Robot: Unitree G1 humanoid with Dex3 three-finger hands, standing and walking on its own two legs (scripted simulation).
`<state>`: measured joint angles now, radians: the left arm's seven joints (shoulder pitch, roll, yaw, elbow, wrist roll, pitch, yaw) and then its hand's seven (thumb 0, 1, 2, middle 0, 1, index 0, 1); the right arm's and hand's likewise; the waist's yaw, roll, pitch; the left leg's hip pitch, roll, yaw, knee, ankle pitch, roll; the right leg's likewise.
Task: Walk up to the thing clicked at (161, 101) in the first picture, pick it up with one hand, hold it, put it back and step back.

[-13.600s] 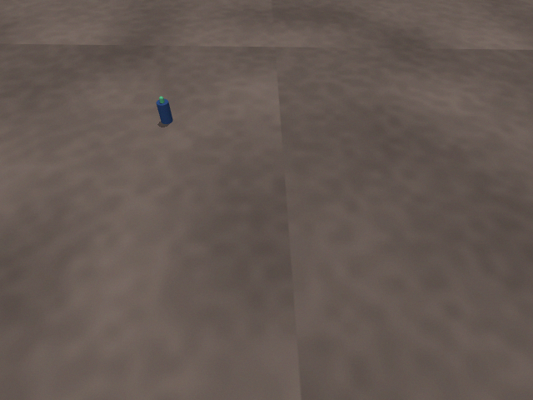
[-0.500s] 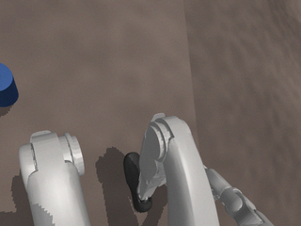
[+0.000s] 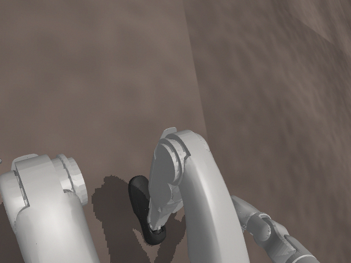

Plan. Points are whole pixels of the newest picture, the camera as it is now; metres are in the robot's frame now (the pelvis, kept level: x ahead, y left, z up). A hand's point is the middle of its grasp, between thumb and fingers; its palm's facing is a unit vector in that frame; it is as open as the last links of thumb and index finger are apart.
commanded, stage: rest palm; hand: left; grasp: from the side
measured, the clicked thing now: out of the picture +0.46 +0.28 -0.20
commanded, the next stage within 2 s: close in 0.04 s
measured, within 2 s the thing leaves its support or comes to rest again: leaves its support in 1.10 s
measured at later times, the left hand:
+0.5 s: hand out of the picture +0.44 +0.27 -0.18, palm faces +0.31 -0.95 +0.00, open 11.6 cm
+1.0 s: hand out of the picture +0.45 +0.27 -0.18, palm faces +0.33 -0.94 -0.01, open 10.1 cm
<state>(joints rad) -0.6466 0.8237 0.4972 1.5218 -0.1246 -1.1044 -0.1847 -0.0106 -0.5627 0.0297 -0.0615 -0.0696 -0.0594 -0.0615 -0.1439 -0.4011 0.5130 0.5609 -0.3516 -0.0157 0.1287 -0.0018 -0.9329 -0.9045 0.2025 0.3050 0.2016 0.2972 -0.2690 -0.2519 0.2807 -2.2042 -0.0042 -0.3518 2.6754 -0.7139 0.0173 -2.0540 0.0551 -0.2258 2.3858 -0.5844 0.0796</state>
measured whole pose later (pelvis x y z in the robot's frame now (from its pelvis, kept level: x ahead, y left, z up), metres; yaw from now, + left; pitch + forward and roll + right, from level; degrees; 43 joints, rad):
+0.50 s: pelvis +0.00 +0.00 +0.00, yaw -1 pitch +12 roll -20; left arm -0.70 0.88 0.45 1.53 -0.04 -1.14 0.00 0.00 0.05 0.45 -0.43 -0.42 -0.42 -0.42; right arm -0.18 -0.37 0.55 0.54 -0.38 0.03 0.14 0.00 -0.89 -0.90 0.20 0.30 0.20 0.30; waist -0.28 -0.28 0.31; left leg -2.21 0.00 -0.38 2.68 -0.73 0.02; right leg -2.05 0.07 -0.25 2.37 -0.59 0.09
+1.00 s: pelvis +0.00 +0.00 +0.01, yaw -2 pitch +13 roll -20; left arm -0.72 0.89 0.47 1.52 -0.04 -1.12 0.02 -0.03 -0.29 0.86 -0.68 -0.98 -0.70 -1.00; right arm -0.18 -0.37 0.56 0.54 -0.38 0.05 0.14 0.00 -0.90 -0.90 0.20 0.30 0.20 0.30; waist -0.29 -0.28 0.33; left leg -2.21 0.01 -0.39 2.67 -0.74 0.01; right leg -2.06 0.07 -0.25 2.36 -0.58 0.09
